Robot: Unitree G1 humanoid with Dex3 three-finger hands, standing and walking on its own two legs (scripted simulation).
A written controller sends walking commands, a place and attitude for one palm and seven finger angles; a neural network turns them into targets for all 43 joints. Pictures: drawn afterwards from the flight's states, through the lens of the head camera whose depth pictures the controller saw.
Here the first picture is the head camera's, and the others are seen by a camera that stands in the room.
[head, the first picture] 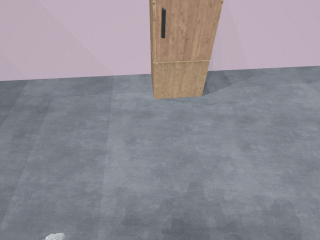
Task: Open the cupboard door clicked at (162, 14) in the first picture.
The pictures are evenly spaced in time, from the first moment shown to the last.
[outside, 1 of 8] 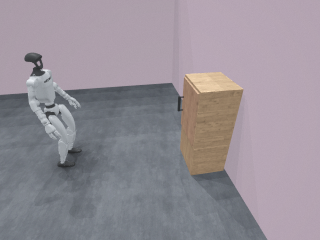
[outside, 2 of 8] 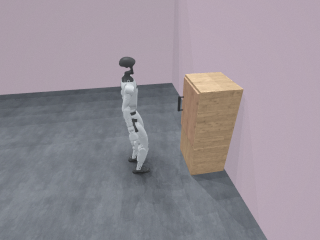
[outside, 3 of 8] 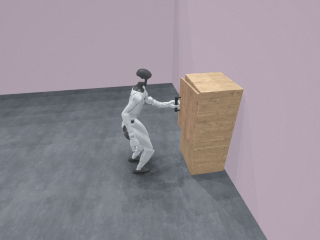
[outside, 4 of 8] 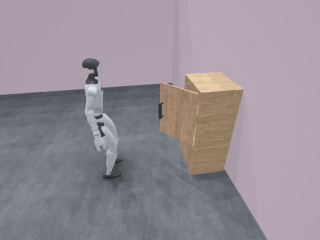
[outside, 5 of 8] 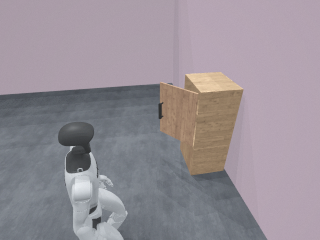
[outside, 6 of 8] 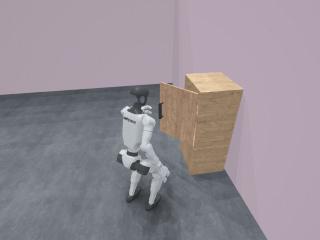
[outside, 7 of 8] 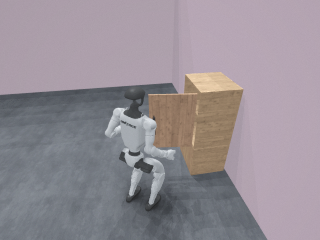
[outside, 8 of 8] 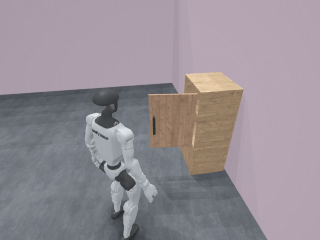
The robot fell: no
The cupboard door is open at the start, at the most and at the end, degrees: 0 83 82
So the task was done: yes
